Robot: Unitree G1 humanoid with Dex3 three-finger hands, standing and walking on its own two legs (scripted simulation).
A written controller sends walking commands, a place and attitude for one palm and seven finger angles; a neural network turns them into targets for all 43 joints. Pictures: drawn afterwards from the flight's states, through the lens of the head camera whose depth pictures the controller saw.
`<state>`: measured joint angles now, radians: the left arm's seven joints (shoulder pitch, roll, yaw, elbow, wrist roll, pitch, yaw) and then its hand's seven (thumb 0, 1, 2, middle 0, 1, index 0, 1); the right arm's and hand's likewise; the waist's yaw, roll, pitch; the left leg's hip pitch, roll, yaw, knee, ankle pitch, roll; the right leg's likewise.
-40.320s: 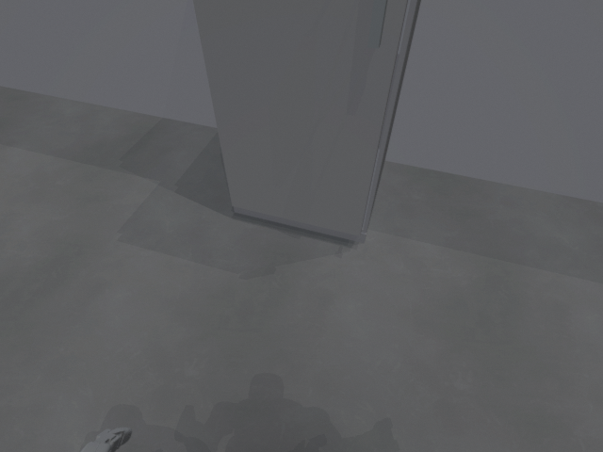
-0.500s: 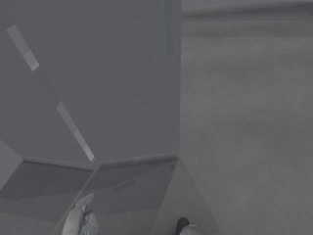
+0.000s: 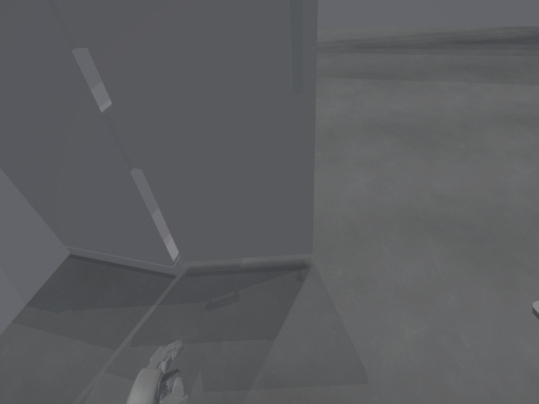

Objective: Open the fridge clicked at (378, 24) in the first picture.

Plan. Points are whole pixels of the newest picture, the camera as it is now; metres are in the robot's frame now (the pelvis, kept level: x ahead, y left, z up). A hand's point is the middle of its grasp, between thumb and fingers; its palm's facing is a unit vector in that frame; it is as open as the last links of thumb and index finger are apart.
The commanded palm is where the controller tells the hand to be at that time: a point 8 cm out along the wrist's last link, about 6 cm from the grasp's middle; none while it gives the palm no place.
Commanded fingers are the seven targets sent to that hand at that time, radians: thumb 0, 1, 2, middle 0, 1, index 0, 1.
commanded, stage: stop stepping back and stand still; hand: right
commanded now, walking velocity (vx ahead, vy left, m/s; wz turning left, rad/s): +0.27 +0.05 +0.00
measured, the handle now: (295, 15) +0.86 +0.01 +0.26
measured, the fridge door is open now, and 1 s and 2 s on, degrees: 74 74 74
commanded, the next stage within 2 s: let the arm hang, fingers relaxed in 0.92 s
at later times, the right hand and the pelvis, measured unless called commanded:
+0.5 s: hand out of the picture +0.24 -0.27 +0.17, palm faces +0.43 +0.77 -0.47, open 7.4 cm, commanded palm +0.16 -0.31 +0.17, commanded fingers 0.00 -0.90 -0.90 0.20 0.30 0.20 0.30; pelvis +0.02 -0.01 -0.02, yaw +0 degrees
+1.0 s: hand out of the picture +0.26 -0.28 +0.16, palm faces +0.37 +0.79 -0.48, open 7.4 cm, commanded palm none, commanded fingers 0.00 -0.90 -0.90 0.20 0.30 0.20 0.30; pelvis +0.05 -0.03 -0.01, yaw +1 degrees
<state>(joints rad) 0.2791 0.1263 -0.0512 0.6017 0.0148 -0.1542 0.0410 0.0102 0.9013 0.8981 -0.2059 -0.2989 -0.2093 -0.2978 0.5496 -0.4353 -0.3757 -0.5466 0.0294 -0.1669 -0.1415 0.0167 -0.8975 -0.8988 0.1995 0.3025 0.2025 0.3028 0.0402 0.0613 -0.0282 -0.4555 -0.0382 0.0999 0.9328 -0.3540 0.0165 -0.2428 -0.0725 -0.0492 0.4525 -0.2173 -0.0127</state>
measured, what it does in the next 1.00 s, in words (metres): steps on the spot: left foot, then right foot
